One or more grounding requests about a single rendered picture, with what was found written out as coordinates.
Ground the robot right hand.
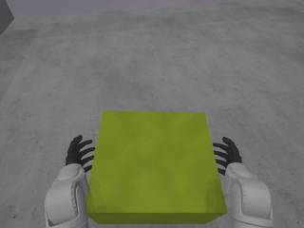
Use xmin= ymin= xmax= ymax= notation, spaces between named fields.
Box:
xmin=213 ymin=137 xmax=242 ymax=176

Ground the right robot forearm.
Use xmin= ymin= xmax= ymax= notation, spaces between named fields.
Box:
xmin=223 ymin=162 xmax=274 ymax=228

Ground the left robot forearm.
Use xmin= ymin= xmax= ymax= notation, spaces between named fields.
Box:
xmin=44 ymin=163 xmax=90 ymax=228

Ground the carton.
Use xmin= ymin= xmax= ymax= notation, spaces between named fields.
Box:
xmin=85 ymin=110 xmax=228 ymax=224

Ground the robot left hand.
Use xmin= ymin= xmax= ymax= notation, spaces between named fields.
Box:
xmin=66 ymin=135 xmax=96 ymax=172

